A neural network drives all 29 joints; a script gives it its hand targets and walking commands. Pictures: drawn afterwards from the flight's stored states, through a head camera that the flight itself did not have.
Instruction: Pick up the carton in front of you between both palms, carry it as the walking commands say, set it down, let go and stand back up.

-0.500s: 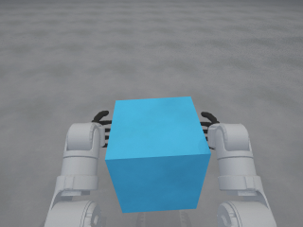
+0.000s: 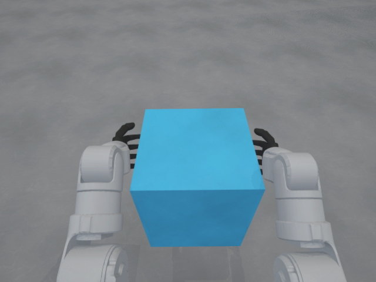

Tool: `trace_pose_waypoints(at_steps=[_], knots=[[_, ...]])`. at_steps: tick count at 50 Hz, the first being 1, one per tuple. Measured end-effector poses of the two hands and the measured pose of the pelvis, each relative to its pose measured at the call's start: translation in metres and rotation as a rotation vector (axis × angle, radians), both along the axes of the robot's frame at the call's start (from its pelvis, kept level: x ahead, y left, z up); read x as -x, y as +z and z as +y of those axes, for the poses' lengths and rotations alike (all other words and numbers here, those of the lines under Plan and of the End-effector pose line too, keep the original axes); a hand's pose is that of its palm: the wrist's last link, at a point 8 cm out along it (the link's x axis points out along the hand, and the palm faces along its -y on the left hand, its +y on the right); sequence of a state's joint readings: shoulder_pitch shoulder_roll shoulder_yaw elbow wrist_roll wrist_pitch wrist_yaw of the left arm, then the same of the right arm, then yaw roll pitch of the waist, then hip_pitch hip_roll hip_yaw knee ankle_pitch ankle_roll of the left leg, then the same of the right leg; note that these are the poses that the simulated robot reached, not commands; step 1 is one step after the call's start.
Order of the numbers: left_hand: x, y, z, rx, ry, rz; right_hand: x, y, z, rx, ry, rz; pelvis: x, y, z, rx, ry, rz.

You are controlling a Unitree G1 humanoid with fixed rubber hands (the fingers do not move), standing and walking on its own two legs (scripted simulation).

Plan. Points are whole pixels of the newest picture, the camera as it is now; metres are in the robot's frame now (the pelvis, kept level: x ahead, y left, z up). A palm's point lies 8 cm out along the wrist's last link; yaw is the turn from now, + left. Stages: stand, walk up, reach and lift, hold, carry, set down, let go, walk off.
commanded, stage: carry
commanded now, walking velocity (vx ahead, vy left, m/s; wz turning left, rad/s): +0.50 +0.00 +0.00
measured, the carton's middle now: (195, 180) +0.35 -0.02 +0.04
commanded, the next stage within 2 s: none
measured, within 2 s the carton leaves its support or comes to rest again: neither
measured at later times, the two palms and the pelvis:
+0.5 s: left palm (134, 77) +0.67 +0.14 +0.11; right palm (237, 79) +0.64 -0.16 +0.11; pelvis +0.33 +0.00 +0.02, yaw -3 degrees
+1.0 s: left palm (157, 38) +0.95 +0.08 +0.10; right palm (235, 38) +0.95 -0.22 +0.09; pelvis +0.69 -0.07 +0.02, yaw +1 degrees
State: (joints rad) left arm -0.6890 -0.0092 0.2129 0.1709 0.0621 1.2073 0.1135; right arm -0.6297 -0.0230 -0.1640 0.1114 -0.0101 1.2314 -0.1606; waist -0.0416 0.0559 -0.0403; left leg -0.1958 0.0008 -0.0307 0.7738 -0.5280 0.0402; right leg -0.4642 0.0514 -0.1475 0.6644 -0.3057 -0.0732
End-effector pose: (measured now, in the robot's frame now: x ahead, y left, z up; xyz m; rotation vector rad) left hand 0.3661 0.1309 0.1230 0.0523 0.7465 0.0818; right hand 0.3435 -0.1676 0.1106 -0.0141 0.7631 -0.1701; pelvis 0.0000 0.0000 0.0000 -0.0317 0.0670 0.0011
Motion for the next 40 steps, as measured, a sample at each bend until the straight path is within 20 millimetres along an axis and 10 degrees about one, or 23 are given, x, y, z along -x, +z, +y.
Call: trace_pose_waypoints(at_steps=[8,18,31,40], knots=[[-0.070,0.006,0.010,0.012,0.105,0.013,-0.108,0.018,0.009,-0.024,0.068,0.013,-0.089,0.025,-0.022,-0.061,0.004,0.009],[-0.212,0.024,0.017,0.036,0.120,-0.077,-0.239,0.024,0.016,-0.064,0.026,-0.078,-0.228,0.021,-0.011,-0.077,-0.007,0.019],[-0.350,-0.016,-0.006,0.104,0.035,0.021,-0.338,-0.003,-0.006,-0.069,-0.155,0.005,-0.410,0.036,0.003,-0.016,-0.055,0.008],[-0.456,0.002,-0.017,0.081,0.066,-0.089,-0.466,0.017,-0.018,-0.036,-0.056,-0.096,-0.545,0.028,-0.028,-0.011,-0.042,-0.004]])
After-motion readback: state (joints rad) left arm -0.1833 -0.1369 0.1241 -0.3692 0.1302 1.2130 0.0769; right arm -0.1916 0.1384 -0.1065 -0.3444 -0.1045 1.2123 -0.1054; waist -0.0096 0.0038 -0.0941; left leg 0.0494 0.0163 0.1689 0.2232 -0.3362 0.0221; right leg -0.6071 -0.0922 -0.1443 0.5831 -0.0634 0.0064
